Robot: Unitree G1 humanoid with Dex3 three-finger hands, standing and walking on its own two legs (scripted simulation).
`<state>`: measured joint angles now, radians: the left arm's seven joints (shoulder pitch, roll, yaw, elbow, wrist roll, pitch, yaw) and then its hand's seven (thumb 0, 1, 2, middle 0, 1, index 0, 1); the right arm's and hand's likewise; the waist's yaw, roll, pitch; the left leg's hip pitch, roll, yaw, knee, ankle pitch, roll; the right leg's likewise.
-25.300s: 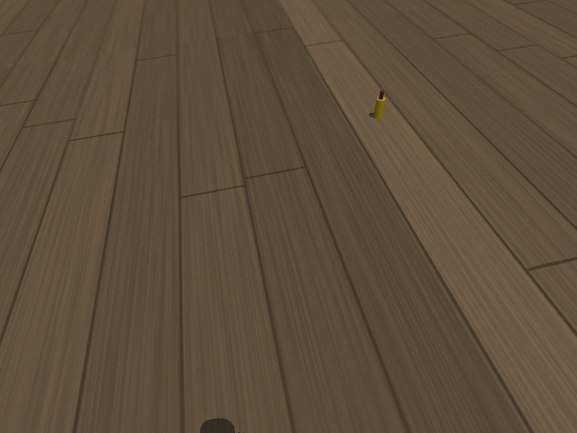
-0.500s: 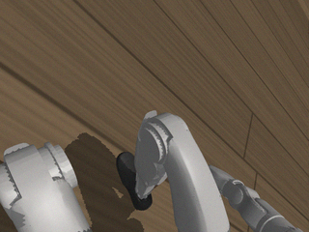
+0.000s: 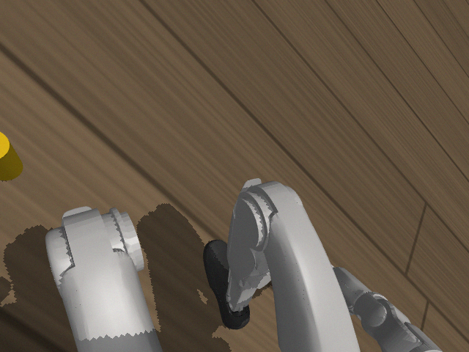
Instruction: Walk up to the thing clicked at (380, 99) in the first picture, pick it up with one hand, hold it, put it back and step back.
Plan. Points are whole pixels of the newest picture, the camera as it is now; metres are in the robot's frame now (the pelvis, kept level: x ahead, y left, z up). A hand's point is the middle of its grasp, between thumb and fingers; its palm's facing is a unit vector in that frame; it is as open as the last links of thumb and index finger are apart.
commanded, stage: rise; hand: left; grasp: from the side
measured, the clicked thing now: out of the picture +0.43 +0.32 -0.21
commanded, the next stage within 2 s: home in 0.12 s
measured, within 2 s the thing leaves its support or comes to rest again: neither
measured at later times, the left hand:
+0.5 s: hand out of the picture +0.32 +0.43 +0.02, palm faces +0.37 -0.79 -0.50, open 17.3 cm
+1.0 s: hand out of the picture +0.24 +0.30 +0.22, palm faces +0.36 -0.83 -0.42, open 17.3 cm
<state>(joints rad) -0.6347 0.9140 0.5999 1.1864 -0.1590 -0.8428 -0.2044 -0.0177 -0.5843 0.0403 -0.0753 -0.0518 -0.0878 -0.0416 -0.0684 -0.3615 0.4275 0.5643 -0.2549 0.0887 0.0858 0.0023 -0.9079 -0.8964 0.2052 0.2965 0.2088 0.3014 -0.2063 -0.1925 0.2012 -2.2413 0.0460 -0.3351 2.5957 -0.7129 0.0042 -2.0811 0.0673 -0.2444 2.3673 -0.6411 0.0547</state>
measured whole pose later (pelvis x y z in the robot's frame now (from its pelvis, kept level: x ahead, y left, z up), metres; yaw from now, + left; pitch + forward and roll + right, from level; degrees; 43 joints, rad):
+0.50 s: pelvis +0.01 -0.01 +0.09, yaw +8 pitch +33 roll -8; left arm -0.37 0.70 0.45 0.75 0.04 -0.20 -0.06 -0.02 -0.51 0.08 -0.07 -0.07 -0.07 -0.07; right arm 0.08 -0.28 0.06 0.59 0.00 0.15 0.04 0.01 -0.91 -0.90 0.20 0.30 0.21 0.30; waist -0.06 0.02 -0.11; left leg -2.15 0.06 -0.11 2.24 -0.67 0.02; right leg -2.06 0.01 -0.08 2.15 -0.67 0.03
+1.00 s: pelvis +0.06 -0.01 +0.32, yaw +15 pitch +24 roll -3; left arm 0.08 0.34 0.16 0.38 0.01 0.15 0.15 -0.01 -0.50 0.08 -0.06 -0.06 -0.06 -0.06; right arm 0.15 -0.25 0.01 0.52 0.05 0.01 -0.12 0.01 -0.90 -0.90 0.20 0.30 0.21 0.30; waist -0.04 0.02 -0.18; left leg -1.28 0.05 -0.05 1.45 -0.58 -0.01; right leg -1.23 0.00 -0.06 1.40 -0.59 0.00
